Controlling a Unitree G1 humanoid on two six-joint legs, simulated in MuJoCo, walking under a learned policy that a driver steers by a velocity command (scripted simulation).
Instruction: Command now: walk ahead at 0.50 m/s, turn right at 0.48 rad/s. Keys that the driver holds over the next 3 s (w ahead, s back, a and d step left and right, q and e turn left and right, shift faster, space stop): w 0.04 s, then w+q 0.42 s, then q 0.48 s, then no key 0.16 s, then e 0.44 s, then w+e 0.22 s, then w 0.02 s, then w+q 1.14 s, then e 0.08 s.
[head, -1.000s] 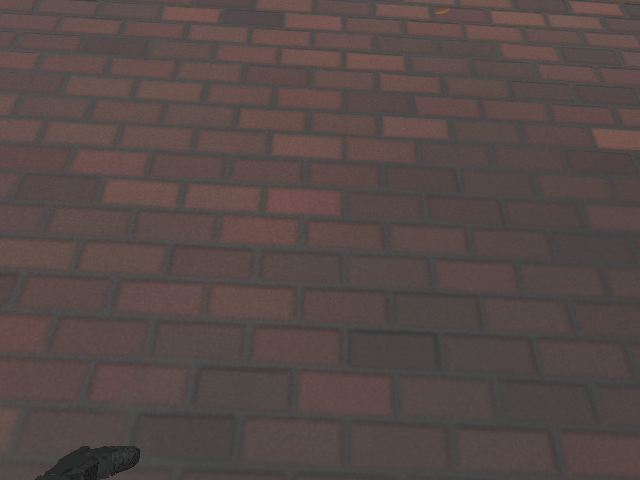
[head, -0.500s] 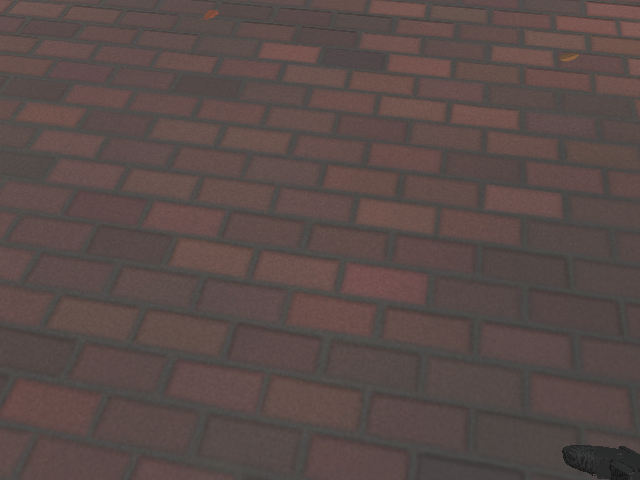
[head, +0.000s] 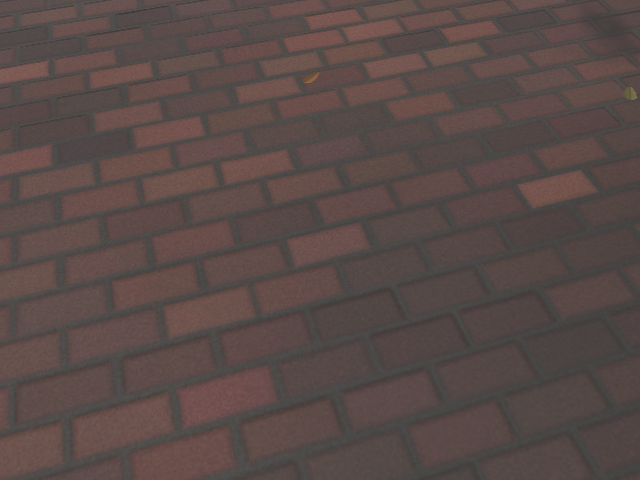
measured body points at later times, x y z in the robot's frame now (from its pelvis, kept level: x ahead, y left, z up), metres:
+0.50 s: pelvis +0.27 -0.06 +0.00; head +0.28 -0.06 +0.45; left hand +0.28 +0.22 -0.12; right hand +0.44 -0.31 -0.11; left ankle +0.43 +0.13 -0.68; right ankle +0.19 -0.14 -0.74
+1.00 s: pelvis +0.44 -0.01 +0.00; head +0.48 +0.02 +0.44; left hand +0.49 +0.31 -0.11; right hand +0.68 -0.23 -0.10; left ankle +0.47 +0.08 -0.74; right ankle +0.57 -0.16 -0.69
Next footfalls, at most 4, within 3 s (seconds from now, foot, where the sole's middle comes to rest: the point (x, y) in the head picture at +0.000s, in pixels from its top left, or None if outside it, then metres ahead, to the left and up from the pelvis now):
0.12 right None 0.23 -0.15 -0.78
0.66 left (270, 465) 0.51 0.09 -0.78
1.14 right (368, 412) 0.60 -0.12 -0.78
1.80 right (391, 413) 0.59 -0.17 -0.78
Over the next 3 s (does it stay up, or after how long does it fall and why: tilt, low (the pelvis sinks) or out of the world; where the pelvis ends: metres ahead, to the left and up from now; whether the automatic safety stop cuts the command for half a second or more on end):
stays up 1.16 0.05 0.00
